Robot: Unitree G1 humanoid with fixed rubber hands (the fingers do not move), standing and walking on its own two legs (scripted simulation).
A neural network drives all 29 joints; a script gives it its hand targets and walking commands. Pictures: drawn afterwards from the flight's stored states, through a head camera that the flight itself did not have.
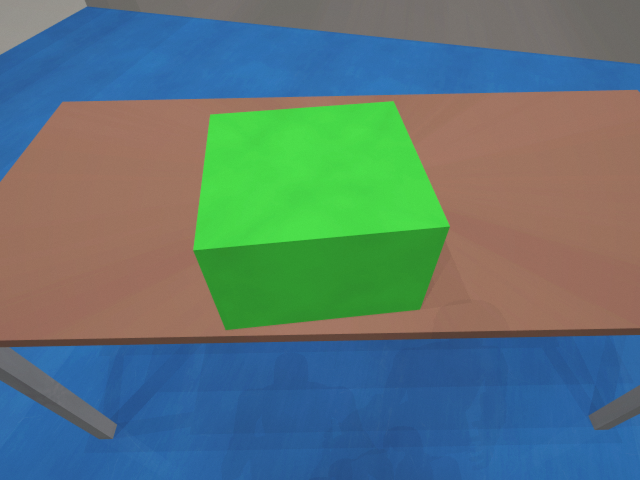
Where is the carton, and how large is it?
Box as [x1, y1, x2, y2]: [193, 101, 449, 329]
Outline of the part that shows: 393,101 210,114 193,250 225,329 419,309 449,225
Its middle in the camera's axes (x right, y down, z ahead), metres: -0.01 -0.05 +0.64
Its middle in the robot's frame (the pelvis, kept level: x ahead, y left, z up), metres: +0.51 +0.03 +0.02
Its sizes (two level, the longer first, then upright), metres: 0.310 0.293 0.197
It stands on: a table, 0.69 m high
